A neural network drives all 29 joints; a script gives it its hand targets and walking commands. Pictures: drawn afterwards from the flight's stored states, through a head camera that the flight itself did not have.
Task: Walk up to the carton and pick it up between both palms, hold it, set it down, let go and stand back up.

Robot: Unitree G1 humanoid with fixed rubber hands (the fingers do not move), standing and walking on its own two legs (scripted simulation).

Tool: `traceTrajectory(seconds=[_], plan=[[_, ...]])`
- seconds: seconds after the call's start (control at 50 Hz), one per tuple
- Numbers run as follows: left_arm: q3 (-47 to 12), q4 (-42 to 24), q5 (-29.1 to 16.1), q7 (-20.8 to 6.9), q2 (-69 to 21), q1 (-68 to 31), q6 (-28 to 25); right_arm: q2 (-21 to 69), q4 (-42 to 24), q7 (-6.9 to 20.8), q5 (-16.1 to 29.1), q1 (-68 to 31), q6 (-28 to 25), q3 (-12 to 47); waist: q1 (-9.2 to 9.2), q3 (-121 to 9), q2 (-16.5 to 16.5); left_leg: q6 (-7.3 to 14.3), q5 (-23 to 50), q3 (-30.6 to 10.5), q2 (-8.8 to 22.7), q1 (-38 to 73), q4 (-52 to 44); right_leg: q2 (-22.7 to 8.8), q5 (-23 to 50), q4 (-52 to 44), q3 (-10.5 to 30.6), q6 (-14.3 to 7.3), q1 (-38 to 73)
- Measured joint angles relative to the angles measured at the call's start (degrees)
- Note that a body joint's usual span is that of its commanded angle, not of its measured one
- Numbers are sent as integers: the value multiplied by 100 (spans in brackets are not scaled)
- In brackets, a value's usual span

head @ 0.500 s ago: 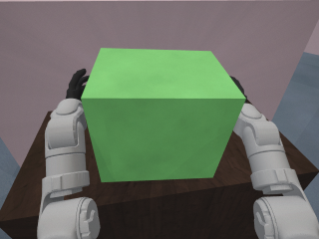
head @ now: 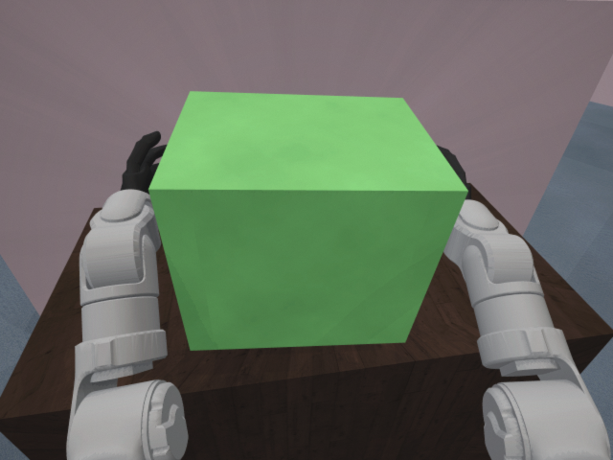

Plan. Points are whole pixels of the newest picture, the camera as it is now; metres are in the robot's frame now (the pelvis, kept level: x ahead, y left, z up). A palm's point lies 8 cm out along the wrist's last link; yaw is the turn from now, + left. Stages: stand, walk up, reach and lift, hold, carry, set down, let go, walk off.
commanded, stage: hold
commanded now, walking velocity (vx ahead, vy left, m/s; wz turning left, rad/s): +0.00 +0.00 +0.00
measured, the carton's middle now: (300, 219) +0.39 +0.00 +0.18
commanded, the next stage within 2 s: none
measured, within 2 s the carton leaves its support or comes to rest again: neither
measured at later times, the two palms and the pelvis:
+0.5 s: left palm (146, 197) +0.37 +0.18 +0.23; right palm (456, 209) +0.36 -0.19 +0.21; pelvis +0.00 +0.00 +0.00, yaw +0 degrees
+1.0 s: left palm (144, 194) +0.37 +0.18 +0.24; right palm (455, 204) +0.36 -0.19 +0.22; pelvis +0.00 +0.00 +0.00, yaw +0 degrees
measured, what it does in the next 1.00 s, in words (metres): stands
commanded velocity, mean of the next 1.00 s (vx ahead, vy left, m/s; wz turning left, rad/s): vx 0.00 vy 0.00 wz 0.00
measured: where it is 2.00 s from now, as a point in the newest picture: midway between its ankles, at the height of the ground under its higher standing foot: outside the picture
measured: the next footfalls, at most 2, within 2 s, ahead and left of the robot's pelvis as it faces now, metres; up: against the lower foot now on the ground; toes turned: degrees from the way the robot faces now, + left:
none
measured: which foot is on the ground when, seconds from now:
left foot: down 0.00-1.00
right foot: down 0.00-1.00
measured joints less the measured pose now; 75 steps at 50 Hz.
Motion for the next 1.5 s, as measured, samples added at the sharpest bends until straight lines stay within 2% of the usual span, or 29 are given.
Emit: traceTrajectory(seconds=[0.2, 0.28, 0.54, 0.72, 0.9, 1.08, 1.26, 1.5], plan=[[-45, -25, 114, 68, -76, -69, 29, -89, 169, 120, 12, -80, -101, -25, 9, 8, -5, 11, -31, 52, 0, 35, 20, 2, -17, 24, 52, 8, 16], [-96, -208, 70, 98, -92, 72, 27, -121, 36, 105, 66, 4, -117, 41, -20, -18, 51, 11, -63, 45, 10, 24, 58, 14, -27, 17, 44, 12, 28], [-41, -170, 41, 79, -100, 80, 16, -91, -11, 60, 54, 55, -91, 57, 11, 39, 59, -1, -12, 31, 11, 33, 13, 13, 0, 10, 32, -1, 24], [70, 249, 23, 44, -10, -197, -34, 14, 254, 79, -109, -173, -40, -104, 62, -26, 17, 14, 50, 49, -11, -103, -9, -9, 23, 72, 50, -2, -155], [59, 290, 54, 33, 30, -285, -15, -20, 348, 64, -57, -273, -61, -81, 17, -20, -6, 3, 47, 24, -11, -66, -19, -10, 39, 10, 26, -2, -85], [-16, -78, 97, 44, -91, 23, 12, -96, 133, 49, 93, -39, -89, 49, -35, 32, 24, 1, -16, 42, 5, 44, 28, 8, 12, 0, 43, 7, 44], [2, 120, 67, 72, -88, -93, -34, -39, 200, 120, -71, -18, -134, -52, 18, -22, 32, 16, 6, 71, -2, -23, 2, 1, -8, 71, 73, 5, -77], [42, -137, 83, 32, -99, 21, 46, -70, 74, 45, 48, -41, -58, 51, 5, 16, 44, -1, 0, 31, 11, 88, -10, 13, -1, 10, 33, 0, 70]])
